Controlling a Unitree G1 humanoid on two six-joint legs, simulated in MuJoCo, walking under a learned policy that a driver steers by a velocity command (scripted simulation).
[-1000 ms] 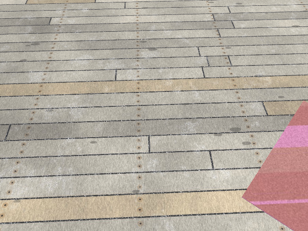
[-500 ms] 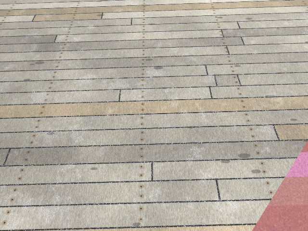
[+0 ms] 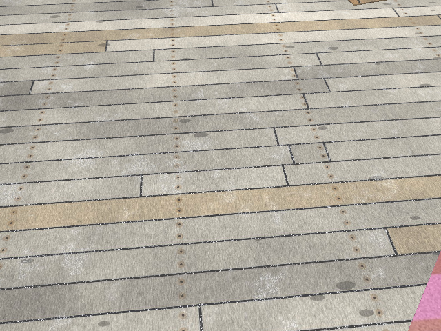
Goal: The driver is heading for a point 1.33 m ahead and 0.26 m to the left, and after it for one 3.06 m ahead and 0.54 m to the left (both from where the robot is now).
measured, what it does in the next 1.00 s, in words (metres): walks ahead, turning left: right foot, then left foot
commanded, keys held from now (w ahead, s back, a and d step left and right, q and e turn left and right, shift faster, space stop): w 0.38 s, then w+q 0.62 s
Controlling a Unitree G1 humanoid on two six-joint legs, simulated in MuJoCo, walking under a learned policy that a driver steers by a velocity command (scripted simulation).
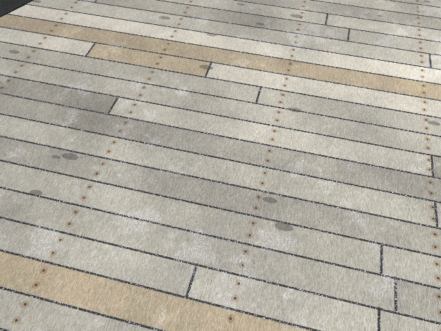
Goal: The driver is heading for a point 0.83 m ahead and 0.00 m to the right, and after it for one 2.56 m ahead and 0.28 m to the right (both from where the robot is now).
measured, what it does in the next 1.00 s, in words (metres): walks ahead: right foot, then left foot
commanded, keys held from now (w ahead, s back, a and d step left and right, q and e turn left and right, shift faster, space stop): w+q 0.20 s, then w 0.64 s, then w+e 0.16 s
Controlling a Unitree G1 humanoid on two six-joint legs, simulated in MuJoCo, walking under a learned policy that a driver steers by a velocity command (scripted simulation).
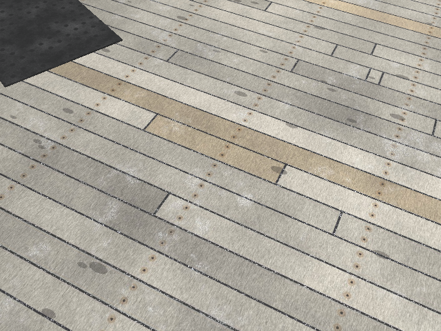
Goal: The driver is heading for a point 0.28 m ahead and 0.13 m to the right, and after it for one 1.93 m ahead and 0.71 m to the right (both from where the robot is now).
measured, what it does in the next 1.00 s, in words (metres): walks ahead, turning right: right foot, then left foot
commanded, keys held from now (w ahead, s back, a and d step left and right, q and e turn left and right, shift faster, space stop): w+e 0.16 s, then e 0.70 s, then no key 0.14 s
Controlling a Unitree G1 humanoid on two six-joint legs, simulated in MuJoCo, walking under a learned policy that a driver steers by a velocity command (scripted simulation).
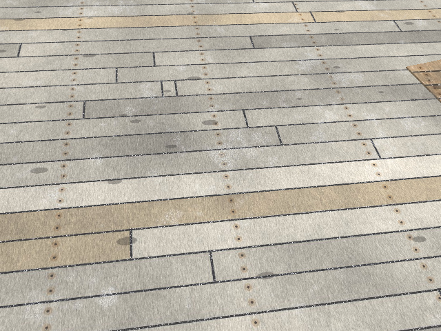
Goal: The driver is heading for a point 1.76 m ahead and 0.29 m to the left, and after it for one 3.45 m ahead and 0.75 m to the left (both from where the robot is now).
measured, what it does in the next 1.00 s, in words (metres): steps on the spot: right foot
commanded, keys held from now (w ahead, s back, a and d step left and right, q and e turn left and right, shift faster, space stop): no key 1.00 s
